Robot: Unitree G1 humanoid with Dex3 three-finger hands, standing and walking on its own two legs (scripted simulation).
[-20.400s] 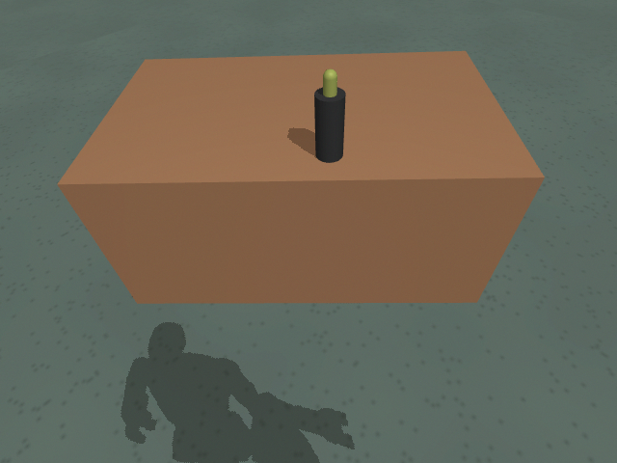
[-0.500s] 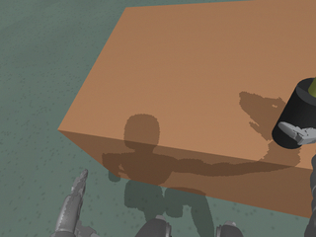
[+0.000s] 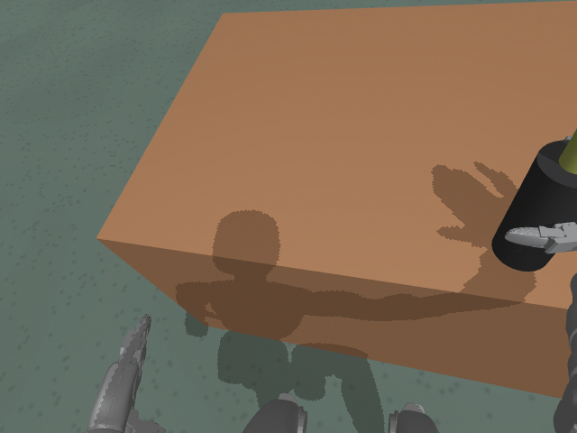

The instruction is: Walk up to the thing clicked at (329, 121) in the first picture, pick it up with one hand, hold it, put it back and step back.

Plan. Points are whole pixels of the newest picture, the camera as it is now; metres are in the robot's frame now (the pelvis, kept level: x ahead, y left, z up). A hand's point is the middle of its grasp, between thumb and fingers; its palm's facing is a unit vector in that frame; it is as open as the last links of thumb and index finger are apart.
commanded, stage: withdraw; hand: right
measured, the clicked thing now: (553, 198) +0.45 -0.25 +0.04
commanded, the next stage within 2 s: rise in 0.30 s
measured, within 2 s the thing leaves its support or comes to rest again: rests again in 0.28 s
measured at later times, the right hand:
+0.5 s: hand out of the picture +0.46 -0.34 +0.12, palm faces +0.35 +0.93 -0.11, open 17.1 cm
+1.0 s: hand out of the picture +0.33 -0.37 +0.09, palm faces +0.42 +0.80 -0.42, open 17.1 cm
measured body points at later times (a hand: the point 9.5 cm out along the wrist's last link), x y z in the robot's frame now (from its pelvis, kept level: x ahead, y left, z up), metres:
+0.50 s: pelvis +0.01 -0.01 +0.03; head +0.10 -0.04 +0.47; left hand +0.18 +0.24 +0.01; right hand +0.44 -0.39 +0.13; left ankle +0.02 +0.13 -0.65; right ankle +0.05 -0.13 -0.65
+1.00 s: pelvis +0.05 -0.01 +0.06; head +0.08 -0.02 +0.51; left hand +0.21 +0.23 +0.01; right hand +0.31 -0.41 +0.11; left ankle +0.02 +0.13 -0.65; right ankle +0.05 -0.13 -0.65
